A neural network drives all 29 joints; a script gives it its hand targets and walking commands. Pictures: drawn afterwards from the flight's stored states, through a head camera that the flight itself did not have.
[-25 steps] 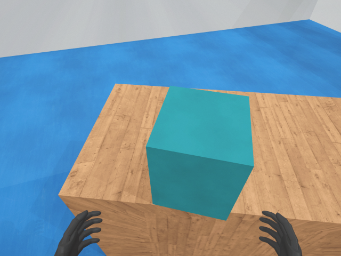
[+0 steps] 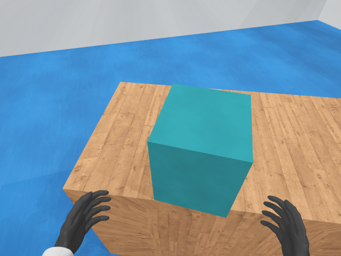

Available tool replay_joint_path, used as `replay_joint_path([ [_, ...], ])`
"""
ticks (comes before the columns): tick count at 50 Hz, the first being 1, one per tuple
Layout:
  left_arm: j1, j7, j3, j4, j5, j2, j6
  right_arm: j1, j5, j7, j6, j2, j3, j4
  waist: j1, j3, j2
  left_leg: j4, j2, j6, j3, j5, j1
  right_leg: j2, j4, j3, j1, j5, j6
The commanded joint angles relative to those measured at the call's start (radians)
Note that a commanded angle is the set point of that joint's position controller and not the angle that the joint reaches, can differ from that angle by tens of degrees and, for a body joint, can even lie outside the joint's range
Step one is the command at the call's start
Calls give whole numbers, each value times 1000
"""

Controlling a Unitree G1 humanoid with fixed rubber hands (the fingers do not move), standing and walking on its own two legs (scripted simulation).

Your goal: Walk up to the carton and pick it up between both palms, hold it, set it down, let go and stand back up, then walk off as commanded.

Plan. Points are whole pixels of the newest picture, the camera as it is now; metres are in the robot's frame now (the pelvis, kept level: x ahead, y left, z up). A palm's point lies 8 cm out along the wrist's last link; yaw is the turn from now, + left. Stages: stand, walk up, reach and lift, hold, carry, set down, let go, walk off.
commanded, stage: reach and lift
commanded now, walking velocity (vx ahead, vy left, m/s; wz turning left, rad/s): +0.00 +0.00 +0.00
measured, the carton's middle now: (199, 150) +0.38 -0.05 +0.04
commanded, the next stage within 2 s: none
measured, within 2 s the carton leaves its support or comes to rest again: neither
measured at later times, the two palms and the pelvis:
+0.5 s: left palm (85, 185) +0.24 +0.20 +0.10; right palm (305, 205) +0.21 -0.23 +0.09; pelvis -0.02 -0.01 +0.00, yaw -1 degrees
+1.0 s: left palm (93, 139) +0.33 +0.20 +0.14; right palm (300, 164) +0.28 -0.23 +0.13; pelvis +0.00 +0.00 +0.00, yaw -2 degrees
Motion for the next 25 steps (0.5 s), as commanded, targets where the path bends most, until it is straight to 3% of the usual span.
replay_joint_path([
  [1, -188, 2, 93, -254, -18, 135, -8, -153, -15, -16, 10, -78, -69, -303, -16, -83, 58, -127, -42, -41, 3, 272, -276, 38, 16, 46, 176, 149, -103],
  [10, -465, 9, 148, -214, -25, 139, 148, -421, -14, -27, 224, -80, -83, -297, -31, -85, 47, -187, -26, 4, 23, 2, -427, 21, 55, 63, 201, 56, -91],
  [17, -663, -17, 194, -108, -15, 146, 258, -627, 3, -53, 328, -108, -114, -269, -57, -102, 6, -179, -43, 22, 42, -20, -425, 17, 46, 70, 191, 52, -79],
  [25, -840, -23, 225, -59, -9, 158, 293, -792, 33, -56, 351, -137, -115, -246, -65, -240, -25, -162, -55, 27, 56, 59, -383, 31, 61, 67, 214, 123, -65],
])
